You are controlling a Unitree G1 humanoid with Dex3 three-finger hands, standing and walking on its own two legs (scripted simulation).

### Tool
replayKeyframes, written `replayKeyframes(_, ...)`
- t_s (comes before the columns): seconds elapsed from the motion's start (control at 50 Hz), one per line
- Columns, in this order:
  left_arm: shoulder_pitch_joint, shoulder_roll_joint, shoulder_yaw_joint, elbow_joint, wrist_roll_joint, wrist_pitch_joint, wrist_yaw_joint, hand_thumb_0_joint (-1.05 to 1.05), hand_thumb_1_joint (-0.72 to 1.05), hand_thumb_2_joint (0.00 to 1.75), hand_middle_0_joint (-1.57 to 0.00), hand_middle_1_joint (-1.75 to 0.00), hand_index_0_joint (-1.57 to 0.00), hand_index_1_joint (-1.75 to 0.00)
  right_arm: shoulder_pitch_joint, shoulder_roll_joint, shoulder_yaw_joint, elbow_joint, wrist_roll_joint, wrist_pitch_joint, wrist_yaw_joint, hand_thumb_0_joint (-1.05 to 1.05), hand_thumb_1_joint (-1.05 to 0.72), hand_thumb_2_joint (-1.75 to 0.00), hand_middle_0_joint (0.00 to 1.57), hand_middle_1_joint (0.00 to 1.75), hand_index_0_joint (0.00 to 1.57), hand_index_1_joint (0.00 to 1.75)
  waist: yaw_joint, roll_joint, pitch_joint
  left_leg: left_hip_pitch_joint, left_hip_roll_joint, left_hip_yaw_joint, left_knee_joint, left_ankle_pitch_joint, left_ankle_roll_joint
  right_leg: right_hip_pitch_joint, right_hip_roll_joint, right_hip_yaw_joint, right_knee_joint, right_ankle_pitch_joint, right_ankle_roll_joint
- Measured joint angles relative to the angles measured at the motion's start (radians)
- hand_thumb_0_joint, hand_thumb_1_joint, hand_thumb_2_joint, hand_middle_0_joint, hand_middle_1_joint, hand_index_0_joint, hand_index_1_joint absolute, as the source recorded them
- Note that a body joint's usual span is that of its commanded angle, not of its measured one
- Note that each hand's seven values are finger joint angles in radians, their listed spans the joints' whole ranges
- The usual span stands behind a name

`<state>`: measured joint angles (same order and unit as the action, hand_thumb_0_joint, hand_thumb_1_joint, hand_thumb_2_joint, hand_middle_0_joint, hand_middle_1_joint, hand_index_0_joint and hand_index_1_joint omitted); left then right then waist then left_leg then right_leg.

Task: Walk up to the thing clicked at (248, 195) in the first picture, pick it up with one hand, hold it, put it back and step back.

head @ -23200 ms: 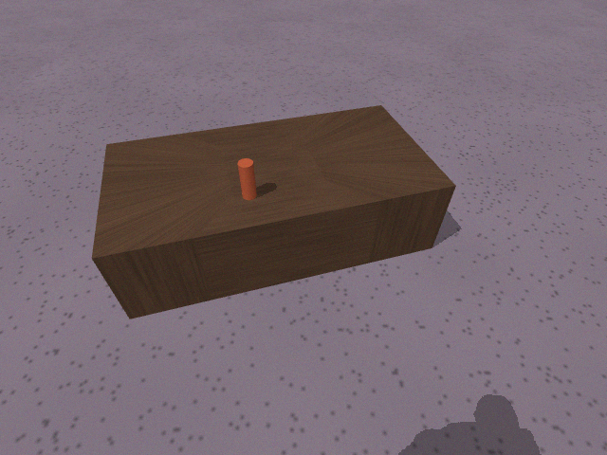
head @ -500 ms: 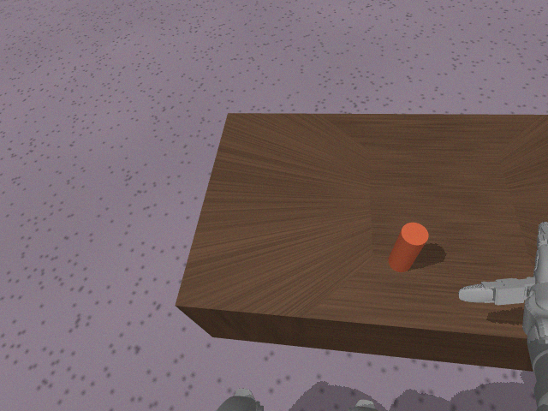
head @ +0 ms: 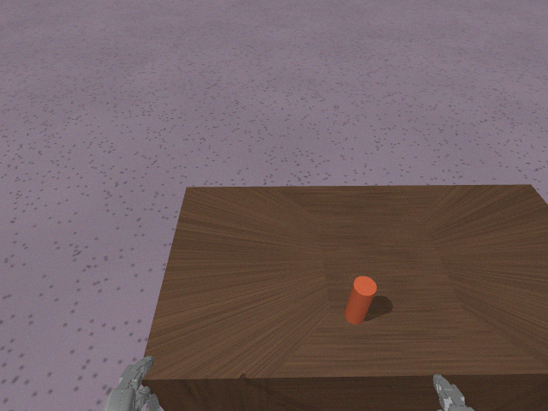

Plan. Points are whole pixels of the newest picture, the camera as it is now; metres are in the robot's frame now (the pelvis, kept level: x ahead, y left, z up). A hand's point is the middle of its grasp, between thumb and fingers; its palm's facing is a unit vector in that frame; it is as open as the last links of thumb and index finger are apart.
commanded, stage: home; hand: right
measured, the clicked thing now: (359, 301) +0.50 -0.20 -0.29
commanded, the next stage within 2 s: none
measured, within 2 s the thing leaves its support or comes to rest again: neither
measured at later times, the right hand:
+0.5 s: hand out of the picture +0.15 -0.17 -0.06, palm faces +0.04 +0.98 -0.21, open 17.5 cm
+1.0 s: hand out of the picture +0.15 -0.18 -0.06, palm faces +0.04 +0.98 -0.21, open 17.7 cm
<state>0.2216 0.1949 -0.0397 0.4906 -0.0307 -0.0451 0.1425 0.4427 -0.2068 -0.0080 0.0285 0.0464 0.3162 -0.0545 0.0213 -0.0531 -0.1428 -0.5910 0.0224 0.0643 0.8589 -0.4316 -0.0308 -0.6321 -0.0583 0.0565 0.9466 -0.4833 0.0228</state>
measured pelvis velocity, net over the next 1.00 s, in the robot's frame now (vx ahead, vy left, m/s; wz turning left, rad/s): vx -0.02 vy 0.00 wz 0.00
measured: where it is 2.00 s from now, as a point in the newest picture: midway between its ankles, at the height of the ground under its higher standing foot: outside the picture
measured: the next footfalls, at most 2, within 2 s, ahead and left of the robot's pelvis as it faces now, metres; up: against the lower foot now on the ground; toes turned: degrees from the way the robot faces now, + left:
none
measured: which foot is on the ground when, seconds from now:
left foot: down 0.00-1.00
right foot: down 0.00-1.00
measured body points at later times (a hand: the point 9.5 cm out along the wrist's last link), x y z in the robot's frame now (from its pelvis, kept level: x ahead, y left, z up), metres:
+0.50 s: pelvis -0.02 +0.01 -0.01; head +0.00 +0.01 +0.44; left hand +0.13 +0.26 -0.08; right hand +0.14 -0.22 -0.04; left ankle +0.00 +0.14 -0.69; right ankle -0.01 -0.13 -0.69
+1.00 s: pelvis -0.02 +0.00 -0.01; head +0.01 -0.01 +0.44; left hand +0.15 +0.24 -0.07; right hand +0.14 -0.24 -0.04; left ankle +0.00 +0.14 -0.69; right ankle -0.01 -0.13 -0.69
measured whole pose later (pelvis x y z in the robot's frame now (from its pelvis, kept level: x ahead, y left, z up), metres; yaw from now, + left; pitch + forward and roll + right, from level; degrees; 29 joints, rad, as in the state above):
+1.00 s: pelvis -0.02 +0.00 -0.01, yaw +0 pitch +10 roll +3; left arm 0.27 0.22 -0.02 0.54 0.00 -0.23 0.18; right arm 0.50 -0.23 -0.03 -0.17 0.04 0.47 -0.02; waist 0.04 -0.05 -0.15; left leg -0.66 0.03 0.07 0.94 -0.45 -0.03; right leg -0.71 -0.05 0.07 1.04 -0.50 0.02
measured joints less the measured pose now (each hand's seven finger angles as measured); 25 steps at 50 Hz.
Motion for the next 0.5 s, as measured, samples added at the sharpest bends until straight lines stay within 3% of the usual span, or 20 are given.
replayKeyframes(0.2, 0.013, 0.028, 0.019, 0.003, 0.018, -0.088, 0.02, 0.01, 0.85, 0.88, -0.2, -0.28, -0.2, -0.29, 0.045, -0.02, -0.015, -0.1, -0.003, 0.076, 0.023, -0.01, 0.5, -0.08, 0.07, 0.06, 0.06, 0.06, 0.005, 0.007, 0.007, -0.02, 0.003, 0.015, 0.053, -0.02, 0.011, -0.02, 0.003, 0.018, 0.038, -0.006, 0.012)
replayKeyframes(0.5, 0.088, 0.039, 0.034, 0.03, 0.021, -0.134, 0.024, 0.01, 0.88, 0.9, -0.2, -0.29, -0.2, -0.29, 0.056, -0.017, -0.022, -0.152, 0.004, 0.125, 0.028, -0.01, 0.55, -0.05, 0.06, 0.05, 0.06, 0.05, 0.026, 0.0, 0.005, -0.056, -0.003, 0.001, 0.077, -0.015, 0.011, -0.048, -0.003, 0.007, 0.06, -0.005, 0.011)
